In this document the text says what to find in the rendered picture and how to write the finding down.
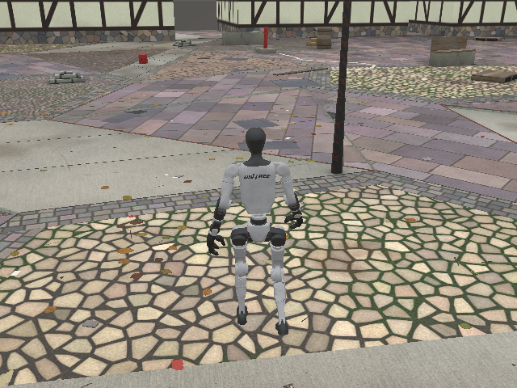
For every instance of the robot right forearm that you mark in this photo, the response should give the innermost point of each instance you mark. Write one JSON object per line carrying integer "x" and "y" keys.
{"x": 295, "y": 208}

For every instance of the robot right foot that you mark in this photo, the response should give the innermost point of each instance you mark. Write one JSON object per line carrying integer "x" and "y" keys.
{"x": 282, "y": 328}

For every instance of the right robot hand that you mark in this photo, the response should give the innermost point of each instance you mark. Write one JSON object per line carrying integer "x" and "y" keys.
{"x": 298, "y": 223}

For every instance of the robot right upper arm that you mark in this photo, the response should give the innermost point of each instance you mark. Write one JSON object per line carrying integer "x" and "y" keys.
{"x": 282, "y": 170}

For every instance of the right robot shin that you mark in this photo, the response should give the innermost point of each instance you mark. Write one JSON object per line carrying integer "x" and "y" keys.
{"x": 280, "y": 296}

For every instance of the robot left forearm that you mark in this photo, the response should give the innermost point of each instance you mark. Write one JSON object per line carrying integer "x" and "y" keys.
{"x": 217, "y": 219}

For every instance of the robot left upper arm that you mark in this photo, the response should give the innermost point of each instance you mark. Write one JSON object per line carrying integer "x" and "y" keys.
{"x": 227, "y": 185}

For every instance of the left robot hand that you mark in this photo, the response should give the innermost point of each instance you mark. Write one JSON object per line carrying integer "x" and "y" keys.
{"x": 211, "y": 245}

